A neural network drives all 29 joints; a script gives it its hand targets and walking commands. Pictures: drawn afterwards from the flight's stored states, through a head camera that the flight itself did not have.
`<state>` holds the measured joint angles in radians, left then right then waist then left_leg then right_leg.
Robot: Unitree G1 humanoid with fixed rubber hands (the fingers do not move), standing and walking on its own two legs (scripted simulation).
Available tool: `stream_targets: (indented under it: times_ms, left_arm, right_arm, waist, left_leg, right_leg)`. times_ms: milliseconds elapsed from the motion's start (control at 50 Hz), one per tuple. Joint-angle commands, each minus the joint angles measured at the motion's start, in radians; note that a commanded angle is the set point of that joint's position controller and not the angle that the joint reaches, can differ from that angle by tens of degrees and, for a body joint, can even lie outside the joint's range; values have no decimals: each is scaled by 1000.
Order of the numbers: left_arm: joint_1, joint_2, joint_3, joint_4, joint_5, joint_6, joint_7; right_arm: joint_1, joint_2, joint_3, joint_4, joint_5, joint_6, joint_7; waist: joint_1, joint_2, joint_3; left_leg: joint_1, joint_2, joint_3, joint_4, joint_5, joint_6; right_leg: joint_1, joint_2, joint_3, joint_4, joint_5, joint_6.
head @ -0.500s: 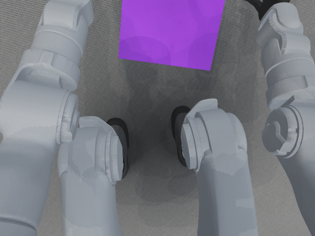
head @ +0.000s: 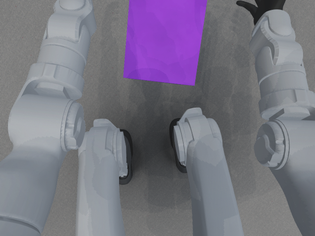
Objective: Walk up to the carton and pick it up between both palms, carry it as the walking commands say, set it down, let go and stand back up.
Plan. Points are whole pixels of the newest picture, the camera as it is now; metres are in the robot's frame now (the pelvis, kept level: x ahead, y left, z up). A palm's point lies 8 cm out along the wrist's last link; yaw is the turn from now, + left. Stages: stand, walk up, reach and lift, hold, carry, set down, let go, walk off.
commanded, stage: set down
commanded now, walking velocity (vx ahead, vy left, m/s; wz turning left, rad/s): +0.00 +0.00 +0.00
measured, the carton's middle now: (162, 40) +0.51 -0.07 -0.32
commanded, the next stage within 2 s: let go in 0.90 s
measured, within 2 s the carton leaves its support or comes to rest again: neither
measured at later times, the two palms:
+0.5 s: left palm out of the picture +0.58 +0.09 +0.02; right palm out of the picture +0.50 -0.27 +0.03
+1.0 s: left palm out of the picture +0.57 +0.10 +0.14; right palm out of the picture +0.49 -0.26 +0.15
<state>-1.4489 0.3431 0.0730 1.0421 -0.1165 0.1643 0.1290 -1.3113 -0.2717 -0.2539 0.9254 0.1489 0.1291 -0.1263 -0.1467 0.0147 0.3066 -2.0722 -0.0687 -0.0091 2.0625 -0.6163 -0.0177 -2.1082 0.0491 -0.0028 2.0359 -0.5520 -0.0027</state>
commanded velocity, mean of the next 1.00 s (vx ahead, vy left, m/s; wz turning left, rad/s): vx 0.00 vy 0.00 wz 0.00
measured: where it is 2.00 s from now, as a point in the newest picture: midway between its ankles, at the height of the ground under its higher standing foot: (153, 160)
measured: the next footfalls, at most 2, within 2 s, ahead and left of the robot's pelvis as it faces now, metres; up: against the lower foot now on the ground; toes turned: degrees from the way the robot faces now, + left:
none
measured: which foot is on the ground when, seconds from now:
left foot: down 0.00-1.00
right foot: down 0.00-1.00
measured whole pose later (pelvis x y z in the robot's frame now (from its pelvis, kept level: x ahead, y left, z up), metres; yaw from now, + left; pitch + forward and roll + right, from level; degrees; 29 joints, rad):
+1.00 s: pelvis +0.06 +0.00 +0.26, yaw +0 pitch +40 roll +0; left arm -1.10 0.20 0.26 0.94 0.13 0.15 0.05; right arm -0.95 -0.13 -0.42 0.80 -0.07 0.10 -0.02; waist -0.15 0.04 0.00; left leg -1.37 -0.07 -0.07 1.00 -0.33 -0.01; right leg -1.40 0.04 0.02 0.99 -0.30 -0.01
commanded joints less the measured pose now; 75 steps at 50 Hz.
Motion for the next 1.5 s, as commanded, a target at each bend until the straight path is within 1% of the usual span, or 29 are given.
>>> stream_targets:
  times_ms: [0, 60, 80, 140, 160, 180, 260, 280, 360, 380, 520, 600, 720, 800, 820, 920, 940, 980, 1020, 1100, 1140, 1180, 1220, 1240, 1280, 1300, 1340, 1380, 1480]
  left_arm:
    - [-213, 89, 48, -103, 41, -18, -4]
    - [-200, 66, 51, -130, 52, -5, -6]
    - [-189, 59, 59, -155, 57, 1, -7]
    - [-170, 49, 57, -198, 70, 15, -8]
    - [-173, 33, 47, -199, 67, 21, -8]
    - [-168, 41, 54, -216, 70, 26, -9]
    - [-140, 35, 58, -257, 77, 43, -10]
    - [-131, 29, 59, -275, 78, 48, -11]
    - [-93, 23, 76, -294, 91, 56, -11]
    - [-87, 27, 81, -304, 89, 57, -11]
    - [-17, 14, 117, -269, 122, 52, -28]
    - [13, -2, 116, -309, 130, 43, -33]
    - [65, -22, 135, -305, 163, 30, -50]
    - [83, -31, 154, -258, 190, 8, -66]
    - [91, -52, 149, -250, 193, 1, -68]
    - [165, -85, 197, -158, 251, -32, -80]
    - [176, -85, 198, -177, 262, -38, -79]
    - [198, -106, 208, -170, 274, -43, -75]
    - [232, -113, 208, -219, 289, -46, -60]
    - [380, -152, 194, -340, 292, -46, -6]
    - [503, -197, 168, -446, 288, -50, 17]
    - [676, -233, 133, -544, 276, -50, 35]
    - [805, -245, 118, -606, 273, -50, 44]
    - [817, -242, 104, -648, 260, -54, 44]
    - [884, -238, 105, -706, 265, -61, 40]
    - [912, -235, 97, -719, 259, -67, 35]
    - [1000, -219, 106, -695, 267, -78, 19]
    - [1131, -209, 100, -669, 259, -92, -6]
    - [1253, -183, 74, -595, 206, -122, -70]
  right_arm:
    - [-171, -119, -41, -134, -33, -11, 7]
    - [-132, -108, -47, -142, -40, 4, 18]
    - [-120, -109, -54, -190, -45, 9, 21]
    - [-86, -108, -65, -201, -44, 21, 28]
    - [-78, -108, -62, -189, -42, 24, 33]
    - [-78, -115, -73, -213, -42, 27, 34]
    - [-38, -118, -74, -235, -45, 38, 41]
    - [-41, -119, -73, -269, -36, 39, 43]
    - [-8, -118, -79, -280, -45, 45, 54]
    - [-2, -117, -78, -283, -45, 47, 55]
    - [50, -83, -83, -275, -67, 45, 71]
    - [78, -55, -73, -310, -67, 35, 77]
    - [141, -28, -92, -312, -101, 20, 81]
    - [156, -5, -127, -264, -146, 0, 87]
    - [182, 13, -130, -238, -149, -8, 90]
    - [214, 57, -173, -197, -228, -44, 103]
    - [236, 65, -176, -197, -235, -50, 105]
    - [238, 61, -174, -208, -250, -57, 113]
    - [280, 47, -171, -233, -260, -64, 122]
    - [387, -9, -146, -340, -268, -71, 149]
    - [491, -18, -113, -417, -259, -71, 166]
    - [652, -16, -57, -479, -243, -65, 186]
    - [760, -17, -10, -506, -232, -55, 203]
    - [783, -25, 5, -515, -229, -54, 208]
    - [864, -13, 22, -519, -220, -56, 220]
    - [904, -11, 37, -511, -210, -59, 223]
    - [986, -7, 62, -483, -204, -70, 228]
    - [1119, -1, 100, -484, -190, -87, 230]
    - [1234, 13, 160, -499, -142, -115, 225]
  waist:
    - [-28, 34, -1327]
    - [-36, 45, -1351]
    - [-33, 51, -1372]
    - [-40, 91, -1420]
    - [-52, 90, -1413]
    - [-44, 110, -1436]
    - [-56, 111, -1470]
    - [-48, 120, -1474]
    - [-50, 109, -1494]
    - [-48, 89, -1500]
    - [-40, 57, -1445]
    - [-40, 60, -1480]
    - [-40, 80, -1423]
    - [-39, 78, -1292]
    - [-52, 84, -1275]
    - [-37, 76, -1157]
    - [-33, 86, -1180]
    - [-34, 66, -1190]
    - [-25, 77, -1267]
    - [-24, 55, -1447]
    - [-22, 53, -1537]
    - [-11, 21, -1575]
    - [1, -21, -1495]
    - [-4, -32, -1435]
    - [15, -29, -1329]
    - [10, -10, -1278]
    - [35, -8, -1136]
    - [43, -13, -1056]
    - [90, -29, -788]
  left_leg:
    - [343, -37, 59, -208, 211, 20]
    - [392, -38, 56, -260, 219, 20]
    - [427, -41, 55, -283, 230, 19]
    - [506, -44, 55, -337, 250, 14]
    - [529, -40, 48, -355, 254, 12]
    - [563, -40, 53, -369, 264, 10]
    - [629, -48, 52, -442, 305, 9]
    - [654, -49, 52, -467, 313, 7]
    - [709, -54, 51, -537, 354, 6]
    - [709, -56, 48, -558, 348, 8]
    - [759, -52, 38, -704, 368, 5]
    - [871, -49, 32, -793, 436, 1]
    - [981, -37, 23, -938, 473, -4]
    - [1026, -24, 8, -1033, 464, -6]
    - [1048, -21, 3, -1056, 474, -7]
    - [1035, -15, -13, -1111, 506, -9]
    - [1055, -16, -13, -1118, 524, -10]
    - [1070, -15, -17, -1125, 564, -9]
    - [1125, -20, -20, -1132, 625, -14]
    - [1273, -25, -32, -1146, 790, -21]
    - [1365, -23, -34, -1162, 881, -28]
    - [1404, -20, -35, -1183, 939, -27]
    - [1339, -22, -21, -1222, 884, -19]
    - [1299, -27, -13, -1256, 841, -18]
    - [1290, -24, -6, -1294, 766, -7]
    - [1310, -25, 1, -1316, 717, -7]
    - [1308, -19, 2, -1356, 637, -2]
    - [1350, -12, -8, -1401, 578, 1]
    - [1469, 13, -13, -1523, 398, 17]
  right_leg:
    - [736, 16, -42, -224, 446, 35]
    - [715, 15, -57, -269, 438, 36]
    - [724, 22, -58, -295, 436, 33]
    - [722, 23, -67, -339, 442, 31]
    - [704, 21, -75, -355, 430, 32]
    - [707, 23, -74, -371, 433, 31]
    - [770, 26, -69, -447, 477, 29]
    - [770, 28, -68, -465, 479, 31]
    - [843, 29, -61, -538, 524, 29]
    - [871, 27, -61, -557, 525, 31]
    - [984, 22, -51, -698, 557, 43]
    - [1081, 19, -51, -786, 623, 46]
    - [1204, 9, -35, -937, 676, 50]
    - [1212, -3, -34, -1029, 643, 52]
    - [1210, -4, -40, -1048, 646, 50]
    - [1190, -8, -30, -1095, 657, 58]
    - [1205, -6, -29, -1096, 668, 56]
    - [1221, -4, -25, -1099, 700, 54]
    - [1276, -2, -26, -1098, 755, 49]
    - [1401, 8, -22, -1104, 865, 39]
    - [1486, 9, -14, -1113, 948, 35]
    - [1596, 1, 5, -1121, 1043, 35]
    - [1687, -10, 28, -1139, 1087, 36]
    - [1730, -14, 41, -1159, 1093, 31]
    - [1753, -22, 59, -1197, 1044, 27]
    - [1753, -24, 64, -1223, 1003, 25]
    - [1748, -28, 75, -1270, 917, 23]
    - [1807, -33, 86, -1315, 873, 25]
    - [1824, -31, 78, -1439, 609, 31]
